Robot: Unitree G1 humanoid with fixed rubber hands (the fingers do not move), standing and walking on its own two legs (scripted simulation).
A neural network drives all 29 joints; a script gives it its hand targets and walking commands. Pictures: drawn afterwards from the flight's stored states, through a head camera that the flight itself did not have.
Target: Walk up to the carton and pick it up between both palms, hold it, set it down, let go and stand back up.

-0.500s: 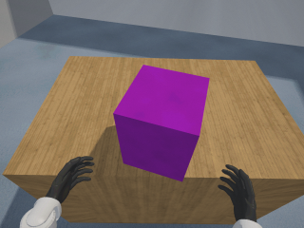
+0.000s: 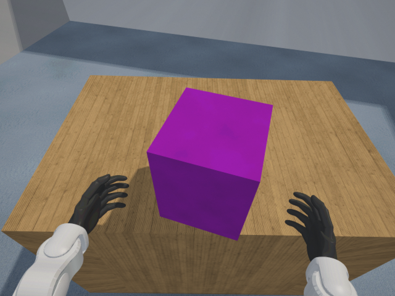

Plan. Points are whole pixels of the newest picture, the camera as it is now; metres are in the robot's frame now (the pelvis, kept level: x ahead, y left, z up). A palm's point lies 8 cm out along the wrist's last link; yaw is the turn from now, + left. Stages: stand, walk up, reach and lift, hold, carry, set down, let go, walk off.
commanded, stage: reach and lift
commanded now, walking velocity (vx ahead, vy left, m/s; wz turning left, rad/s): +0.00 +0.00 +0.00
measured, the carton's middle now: (212, 165) +0.41 +0.00 +0.03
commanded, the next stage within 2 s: none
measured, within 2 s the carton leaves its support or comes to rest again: neither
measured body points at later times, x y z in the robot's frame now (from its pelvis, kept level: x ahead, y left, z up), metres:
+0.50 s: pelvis +0.00 +0.00 +0.00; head +0.02 +0.01 +0.45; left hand +0.34 +0.21 +0.13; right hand +0.30 -0.19 +0.11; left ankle +0.01 +0.11 -0.74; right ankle +0.01 -0.13 -0.74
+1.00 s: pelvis +0.00 +0.00 +0.00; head +0.01 +0.02 +0.45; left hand +0.41 +0.20 +0.18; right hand +0.36 -0.20 +0.15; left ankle +0.01 +0.11 -0.74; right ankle +0.01 -0.13 -0.74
